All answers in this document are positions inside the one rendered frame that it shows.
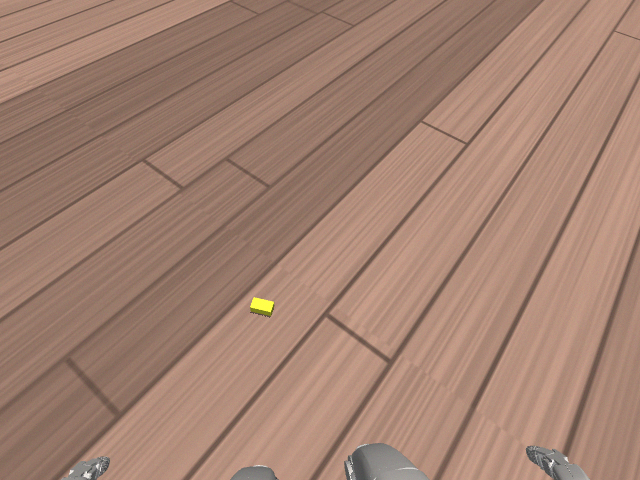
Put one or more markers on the small box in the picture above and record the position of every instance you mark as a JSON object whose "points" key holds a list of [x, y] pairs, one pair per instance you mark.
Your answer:
{"points": [[262, 306]]}

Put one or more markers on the right robot hand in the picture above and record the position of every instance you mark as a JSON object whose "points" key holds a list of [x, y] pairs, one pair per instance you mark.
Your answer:
{"points": [[555, 464]]}

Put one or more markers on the left robot hand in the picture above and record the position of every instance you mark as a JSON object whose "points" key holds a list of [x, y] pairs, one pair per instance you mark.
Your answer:
{"points": [[90, 470]]}

